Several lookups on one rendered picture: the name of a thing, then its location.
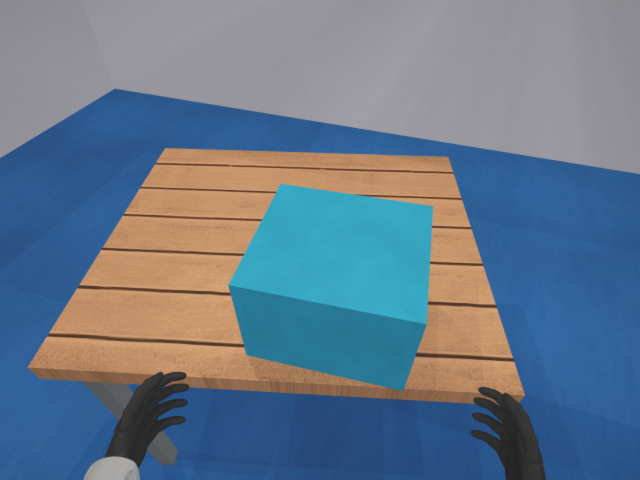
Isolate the carton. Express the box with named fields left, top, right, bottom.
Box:
left=228, top=184, right=433, bottom=391

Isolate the left robot hand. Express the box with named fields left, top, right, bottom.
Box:
left=104, top=372, right=189, bottom=468

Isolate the robot left forearm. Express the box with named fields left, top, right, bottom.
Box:
left=84, top=456, right=140, bottom=480

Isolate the table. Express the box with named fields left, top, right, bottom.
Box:
left=27, top=148, right=525, bottom=465

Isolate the right robot hand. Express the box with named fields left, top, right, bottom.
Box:
left=471, top=387, right=546, bottom=480

